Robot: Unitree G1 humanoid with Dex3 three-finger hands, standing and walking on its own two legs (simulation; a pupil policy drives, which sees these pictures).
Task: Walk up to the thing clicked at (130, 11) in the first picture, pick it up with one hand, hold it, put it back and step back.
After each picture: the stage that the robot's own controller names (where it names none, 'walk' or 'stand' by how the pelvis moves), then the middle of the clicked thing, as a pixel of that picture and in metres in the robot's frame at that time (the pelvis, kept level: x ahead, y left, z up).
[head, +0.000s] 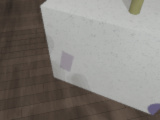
stand; (136, 2) +0.88 -0.29 +0.05
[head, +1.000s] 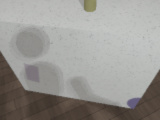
walk; out of the picture +0.80 +0.01 +0.07
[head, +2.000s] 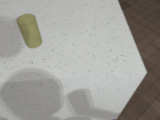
rise first; (30, 31) +0.51 +0.22 +0.08
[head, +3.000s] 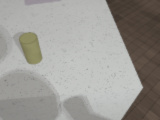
stand; (31, 49) +0.48 +0.22 +0.04
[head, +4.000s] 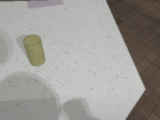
stand; (35, 51) +0.48 +0.21 +0.04
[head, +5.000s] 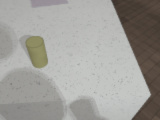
stand; (37, 52) +0.46 +0.19 +0.04
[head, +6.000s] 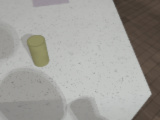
stand; (38, 51) +0.47 +0.19 +0.04
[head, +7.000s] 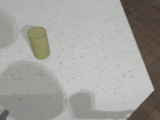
rise first; (39, 43) +0.48 +0.19 +0.04
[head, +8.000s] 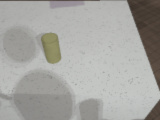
go down; (51, 48) +0.49 +0.18 +0.05
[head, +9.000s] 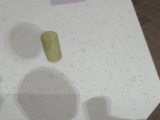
go down; (51, 47) +0.49 +0.18 +0.05
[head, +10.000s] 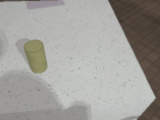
go down; (36, 57) +0.44 +0.17 +0.05
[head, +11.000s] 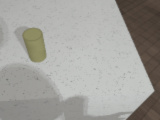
close in; (35, 46) +0.47 +0.17 +0.06
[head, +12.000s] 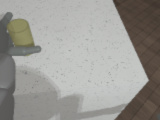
close; (22, 38) +0.48 +0.19 +0.08
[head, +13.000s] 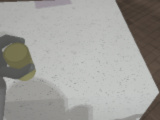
lift; (21, 63) +0.35 +0.20 +0.14
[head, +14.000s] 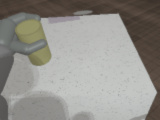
lift; (35, 43) +0.33 +0.15 +0.25
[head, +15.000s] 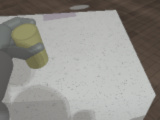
hold; (32, 47) +0.34 +0.16 +0.22
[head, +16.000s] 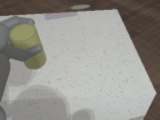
hold; (30, 48) +0.33 +0.16 +0.23
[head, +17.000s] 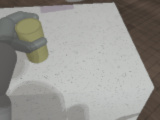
crouch; (33, 42) +0.36 +0.16 +0.21
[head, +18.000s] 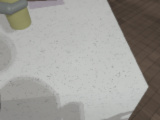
lower; (14, 7) +0.46 +0.20 +0.25
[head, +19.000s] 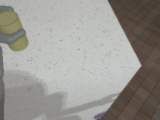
lower; (13, 32) +0.48 +0.18 +0.10
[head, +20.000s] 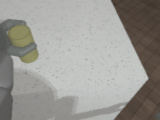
lower; (24, 45) +0.45 +0.18 +0.09
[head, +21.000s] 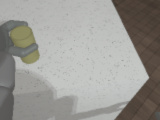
lower; (26, 45) +0.45 +0.17 +0.08
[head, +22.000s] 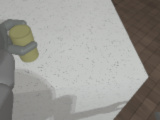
lower; (25, 44) +0.45 +0.18 +0.08
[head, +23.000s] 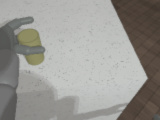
open; (32, 47) +0.45 +0.16 +0.08
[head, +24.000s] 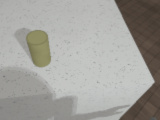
sink last; (39, 49) +0.44 +0.14 +0.07
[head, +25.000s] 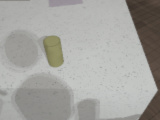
sink last; (54, 52) +0.47 +0.16 +0.06
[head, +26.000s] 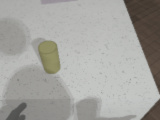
stand; (50, 58) +0.42 +0.15 +0.05
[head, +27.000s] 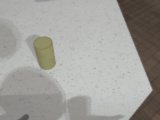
stand; (45, 54) +0.44 +0.16 +0.05
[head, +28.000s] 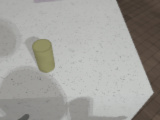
stand; (44, 56) +0.43 +0.16 +0.05
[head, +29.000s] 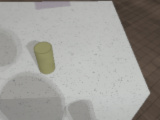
walk; (45, 58) +0.44 +0.16 +0.05
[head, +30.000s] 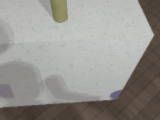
walk; (59, 7) +0.64 +0.14 +0.06
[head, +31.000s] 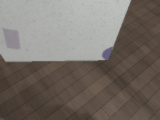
walk; out of the picture +1.02 +0.12 +0.08
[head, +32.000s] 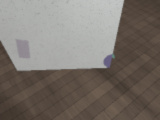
stand; out of the picture +1.14 +0.16 +0.06
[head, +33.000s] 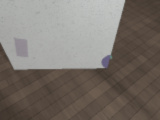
stand; out of the picture +1.14 +0.12 +0.04
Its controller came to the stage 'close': yes
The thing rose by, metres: 0.22
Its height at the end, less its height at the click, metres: +0.00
